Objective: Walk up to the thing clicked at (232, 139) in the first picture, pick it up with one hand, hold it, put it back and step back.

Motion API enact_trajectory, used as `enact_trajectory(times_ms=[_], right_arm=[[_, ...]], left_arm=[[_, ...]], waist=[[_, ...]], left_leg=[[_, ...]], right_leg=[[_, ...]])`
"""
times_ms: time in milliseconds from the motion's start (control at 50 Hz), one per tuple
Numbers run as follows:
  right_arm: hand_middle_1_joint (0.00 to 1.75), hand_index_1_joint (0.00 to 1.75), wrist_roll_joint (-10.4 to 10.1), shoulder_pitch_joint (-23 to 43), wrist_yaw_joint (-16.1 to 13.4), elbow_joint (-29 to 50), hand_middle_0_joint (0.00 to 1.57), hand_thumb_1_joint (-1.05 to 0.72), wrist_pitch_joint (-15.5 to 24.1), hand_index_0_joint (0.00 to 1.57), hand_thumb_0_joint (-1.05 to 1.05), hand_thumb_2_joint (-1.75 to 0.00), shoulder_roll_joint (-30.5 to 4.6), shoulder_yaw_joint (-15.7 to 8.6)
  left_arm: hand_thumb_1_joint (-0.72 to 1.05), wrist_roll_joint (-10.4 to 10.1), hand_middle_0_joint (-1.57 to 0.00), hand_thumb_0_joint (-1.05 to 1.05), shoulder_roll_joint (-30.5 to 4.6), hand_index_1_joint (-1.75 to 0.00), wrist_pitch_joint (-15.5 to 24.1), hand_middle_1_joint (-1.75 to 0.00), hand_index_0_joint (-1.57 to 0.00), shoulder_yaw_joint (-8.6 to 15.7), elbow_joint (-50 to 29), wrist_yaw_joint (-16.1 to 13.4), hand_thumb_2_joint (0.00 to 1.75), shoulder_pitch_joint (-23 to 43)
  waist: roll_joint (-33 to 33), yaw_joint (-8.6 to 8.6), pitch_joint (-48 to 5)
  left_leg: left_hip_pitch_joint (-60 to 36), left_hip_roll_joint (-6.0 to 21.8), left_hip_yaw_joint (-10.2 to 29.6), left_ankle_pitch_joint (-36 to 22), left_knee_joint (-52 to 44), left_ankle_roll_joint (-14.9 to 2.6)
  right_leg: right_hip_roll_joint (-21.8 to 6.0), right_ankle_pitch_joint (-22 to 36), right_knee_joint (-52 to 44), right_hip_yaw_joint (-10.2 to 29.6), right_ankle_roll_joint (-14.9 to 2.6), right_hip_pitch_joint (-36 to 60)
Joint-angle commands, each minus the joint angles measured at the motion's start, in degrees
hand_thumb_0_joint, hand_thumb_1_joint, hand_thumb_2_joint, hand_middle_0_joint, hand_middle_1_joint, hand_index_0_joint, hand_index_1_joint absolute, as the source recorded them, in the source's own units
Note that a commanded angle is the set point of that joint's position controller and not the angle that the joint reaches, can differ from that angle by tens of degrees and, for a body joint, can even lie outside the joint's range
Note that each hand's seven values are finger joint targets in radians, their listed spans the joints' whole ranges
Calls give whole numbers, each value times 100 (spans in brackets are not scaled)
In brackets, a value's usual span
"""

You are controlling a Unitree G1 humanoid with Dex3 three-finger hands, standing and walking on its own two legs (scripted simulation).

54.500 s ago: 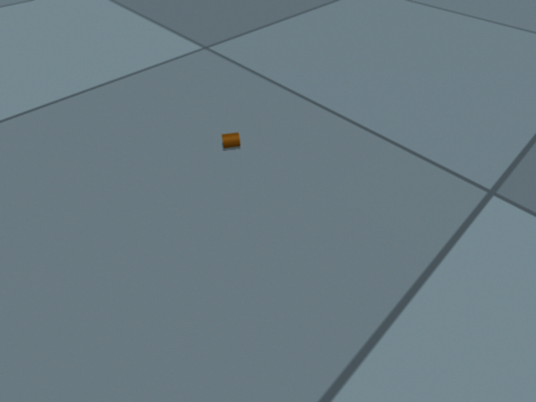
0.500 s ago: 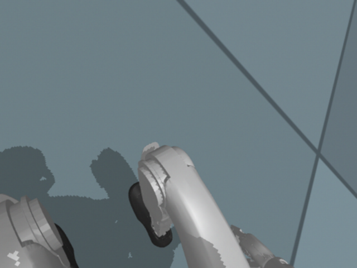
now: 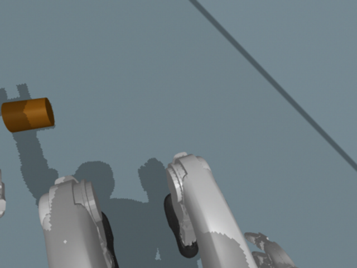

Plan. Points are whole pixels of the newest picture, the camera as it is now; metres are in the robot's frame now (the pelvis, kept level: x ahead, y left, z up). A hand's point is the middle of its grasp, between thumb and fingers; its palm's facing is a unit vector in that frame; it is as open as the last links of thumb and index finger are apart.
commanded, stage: withdraw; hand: left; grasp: from above
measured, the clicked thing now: (29, 114) +0.51 +0.31 -0.32
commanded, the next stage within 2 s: home in 0.24 s
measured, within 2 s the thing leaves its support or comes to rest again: neither
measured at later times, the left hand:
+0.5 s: hand (3, 97) +0.51 +0.31 -0.18, palm faces -0.38 -0.09 -0.92, open 12.7 cm
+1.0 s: hand out of the picture +0.36 +0.29 +0.02, palm faces -0.16 -0.74 -0.66, open 7.6 cm
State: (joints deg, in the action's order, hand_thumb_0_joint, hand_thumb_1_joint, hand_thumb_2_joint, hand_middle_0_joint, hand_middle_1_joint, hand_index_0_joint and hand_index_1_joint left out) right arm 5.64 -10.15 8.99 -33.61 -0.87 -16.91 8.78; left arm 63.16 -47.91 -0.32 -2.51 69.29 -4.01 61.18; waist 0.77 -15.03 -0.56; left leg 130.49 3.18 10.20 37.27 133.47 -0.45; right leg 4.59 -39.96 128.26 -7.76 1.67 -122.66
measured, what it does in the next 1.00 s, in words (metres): rises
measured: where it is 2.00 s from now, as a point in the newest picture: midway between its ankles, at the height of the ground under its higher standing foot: (147, 247)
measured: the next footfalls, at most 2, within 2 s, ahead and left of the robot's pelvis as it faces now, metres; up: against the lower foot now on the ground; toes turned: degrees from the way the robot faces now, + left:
none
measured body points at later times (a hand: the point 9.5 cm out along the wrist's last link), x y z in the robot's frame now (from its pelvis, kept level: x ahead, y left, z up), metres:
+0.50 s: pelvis -0.01 +0.00 -0.03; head +0.25 +0.08 +0.33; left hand +0.53 +0.31 -0.12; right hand +0.02 -0.25 -0.12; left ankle +0.08 +0.13 -0.32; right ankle +0.10 -0.12 -0.32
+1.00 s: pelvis +0.01 +0.00 +0.13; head +0.18 +0.07 +0.54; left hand +0.36 +0.33 +0.06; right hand +0.19 -0.24 +0.02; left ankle +0.08 +0.13 -0.32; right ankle +0.10 -0.12 -0.32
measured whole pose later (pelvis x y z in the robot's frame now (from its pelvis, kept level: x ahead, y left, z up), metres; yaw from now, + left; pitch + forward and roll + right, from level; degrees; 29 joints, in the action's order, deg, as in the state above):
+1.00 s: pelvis +0.01 +0.00 +0.13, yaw +6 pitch +33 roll -7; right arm -0.7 -7.9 3.2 -33.5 -1.4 -15.8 -0.1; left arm 24.4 -28.3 -9.4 3.0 33.5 -0.8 24.0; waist 2.1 -4.9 -10.9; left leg 107.5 2.5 5.5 35.6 109.4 -0.3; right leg 2.7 -38.7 106.4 -4.2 1.0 -101.3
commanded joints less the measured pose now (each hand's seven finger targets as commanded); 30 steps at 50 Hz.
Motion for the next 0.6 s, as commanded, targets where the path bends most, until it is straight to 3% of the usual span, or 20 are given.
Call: enact_trajectory(times_ms=[0,40,180,260,320,360,400,420,480,540,580], right_arm=[[30,30,-57,-1304,-312,82,20,-89,-174,20,0,-90,-1523,-493],[30,30,-41,-1213,-380,115,20,-89,-209,20,0,-90,-1469,-455],[30,30,79,-1122,-450,-59,20,-89,-136,20,0,-89,-1380,-206],[30,30,172,-1121,-432,-133,20,-89,-26,20,0,-89,-1445,-128],[30,30,245,-1119,-423,-124,20,-89,74,20,0,-89,-1553,-120],[30,30,279,-1166,-411,-109,20,-88,133,20,0,-89,-1568,-169],[30,30,279,-1286,-364,-108,20,-89,176,20,0,-90,-1523,-194],[30,30,247,-1304,-358,-147,20,-89,184,20,0,-90,-1556,-246],[30,30,186,-1433,-316,-126,20,-89,161,20,0,-90,-1530,-391],[30,30,69,-1556,-290,-147,20,-89,92,20,0,-90,-1435,-565],[30,30,-42,-1593,-296,-108,20,-89,29,20,0,-90,-1434,-747]], left_arm=[[-42,41,-14,0,-1023,-91,315,-92,-14,112,-957,54,92,1885],[-40,113,-16,0,-859,-88,404,-88,-16,46,-715,-44,90,1870],[-35,441,-20,0,-1082,-84,621,-85,-21,122,256,-727,86,2190],[-34,605,-22,0,-1407,-83,753,-84,-23,274,490,-1105,84,2569],[-34,694,-22,0,-1906,-82,821,-83,-23,573,332,-1359,84,2846],[-21,716,-24,0,-1866,-67,783,-67,-22,630,264,-1442,90,2772],[-14,555,-23,0,-1806,-63,725,-61,-21,686,-39,-1457,88,2750],[-9,439,-23,0,-1846,-62,666,-60,-21,739,-160,-1435,89,2635],[7,76,-23,0,-1700,-58,438,-57,-21,815,-516,-1271,90,2184],[20,-535,-21,0,-1361,-48,217,-47,-20,871,-1011,-946,84,1595],[33,-909,-21,0,-1312,-44,91,-43,-20,996,-1530,-673,84,1244]], waist=[[1369,-268,-3380],[1411,-281,-3327],[1560,-393,-3225],[1857,-511,-3408],[2254,-446,-3630],[2401,-432,-3951],[2527,-412,-4452],[2545,-268,-4585],[2481,-113,-4939],[2316,62,-5135],[2209,283,-5336]], left_leg=[[-2486,-137,-426,-784,-1307,-84],[-2597,-139,-423,-683,-1345,-69],[-2479,-131,-435,-508,-1277,-107],[-2589,-113,-402,-518,-1101,-81],[-2703,-126,-433,-488,-1056,-32],[-3059,-89,-412,-610,-1005,-16],[-3159,-86,-431,-821,-968,-31],[-3197,-82,-465,-899,-970,-31],[-3287,-80,-534,-1096,-1059,-57],[-3404,-102,-588,-1214,-1299,-85],[-3666,-109,-608,-1367,-1482,-93]], right_leg=[[162,1129,-1619,-219,-466,1780],[160,1001,-1585,-226,-481,1561],[165,930,-1296,-210,-416,1295],[174,950,-1069,-228,-408,1256],[149,860,-996,-270,-421,1244],[145,1037,-889,-344,-418,1205],[145,1253,-872,-308,-381,1490],[137,1318,-875,-292,-389,1490],[144,1504,-1054,-264,-372,1832],[135,1636,-1281,-239,-334,2212],[119,1675,-1481,-162,-359,2339]])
